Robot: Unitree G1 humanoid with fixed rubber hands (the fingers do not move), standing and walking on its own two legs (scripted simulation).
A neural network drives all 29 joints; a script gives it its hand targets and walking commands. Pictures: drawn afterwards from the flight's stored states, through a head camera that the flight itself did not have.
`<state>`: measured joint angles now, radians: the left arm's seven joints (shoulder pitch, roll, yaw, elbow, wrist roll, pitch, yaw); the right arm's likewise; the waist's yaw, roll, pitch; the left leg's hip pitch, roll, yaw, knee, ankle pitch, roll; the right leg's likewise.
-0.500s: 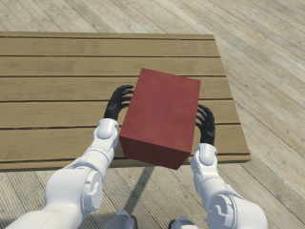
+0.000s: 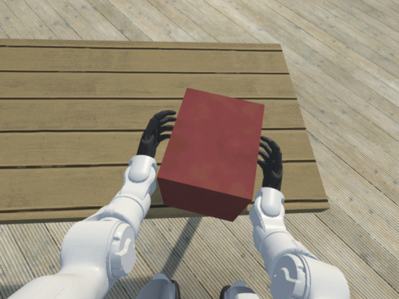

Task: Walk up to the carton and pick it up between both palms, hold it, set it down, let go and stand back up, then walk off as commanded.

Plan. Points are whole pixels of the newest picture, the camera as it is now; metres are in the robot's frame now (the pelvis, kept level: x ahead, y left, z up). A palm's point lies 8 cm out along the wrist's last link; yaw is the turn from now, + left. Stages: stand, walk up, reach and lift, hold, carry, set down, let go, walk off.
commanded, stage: reach and lift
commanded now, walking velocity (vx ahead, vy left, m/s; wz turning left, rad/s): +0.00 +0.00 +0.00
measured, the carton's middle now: (210, 158) +0.42 -0.01 -0.05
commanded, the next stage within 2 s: none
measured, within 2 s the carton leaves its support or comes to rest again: leaves its support in 1.08 s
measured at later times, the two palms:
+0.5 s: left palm (149, 148) +0.42 +0.12 -0.01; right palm (269, 180) +0.37 -0.14 -0.03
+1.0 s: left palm (150, 154) +0.40 +0.12 +0.00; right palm (273, 184) +0.36 -0.14 -0.02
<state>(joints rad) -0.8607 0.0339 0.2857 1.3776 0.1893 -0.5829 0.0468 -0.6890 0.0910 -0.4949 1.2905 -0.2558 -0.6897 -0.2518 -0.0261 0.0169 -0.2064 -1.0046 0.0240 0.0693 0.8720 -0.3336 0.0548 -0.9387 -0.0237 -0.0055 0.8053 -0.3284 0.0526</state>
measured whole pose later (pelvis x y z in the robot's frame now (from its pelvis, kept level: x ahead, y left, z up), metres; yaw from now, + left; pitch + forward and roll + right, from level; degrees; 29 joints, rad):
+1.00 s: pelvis +0.00 +0.00 +0.00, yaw -1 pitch +27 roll -4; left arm -0.79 0.04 -0.01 1.38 -0.06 -0.60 0.13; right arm -0.61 0.07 -0.24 1.23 -0.03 -0.61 -0.27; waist -0.03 0.02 -0.26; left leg -1.01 0.04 0.07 0.87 -0.33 0.05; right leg -0.93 -0.01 -0.01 0.78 -0.31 0.06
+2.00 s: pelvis -0.03 +0.02 +0.04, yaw +1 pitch +3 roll -6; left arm -0.76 -0.03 0.00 0.87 0.00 0.25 0.24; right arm -0.54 -0.03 -0.15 0.67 0.09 0.29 -0.20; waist -0.03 0.06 -0.18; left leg -0.49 0.03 0.04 0.69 -0.27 0.05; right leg -0.35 0.01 -0.02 0.46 -0.18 0.04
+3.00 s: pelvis +0.00 -0.01 +0.05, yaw +2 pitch +2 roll -3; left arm -0.66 -0.04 0.18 0.47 0.09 0.49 0.18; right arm -0.67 -0.04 -0.03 0.56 0.20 0.45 -0.28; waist -0.02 0.06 -0.15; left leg -0.35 0.03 0.04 0.55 -0.23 0.04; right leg -0.24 0.01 -0.02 0.38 -0.18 0.04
